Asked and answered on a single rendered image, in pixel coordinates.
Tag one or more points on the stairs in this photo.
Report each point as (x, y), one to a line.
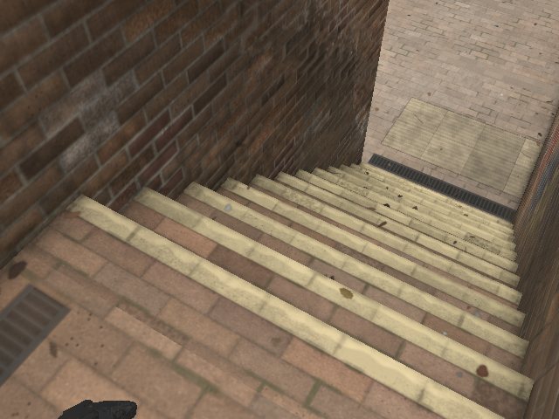
(424, 279)

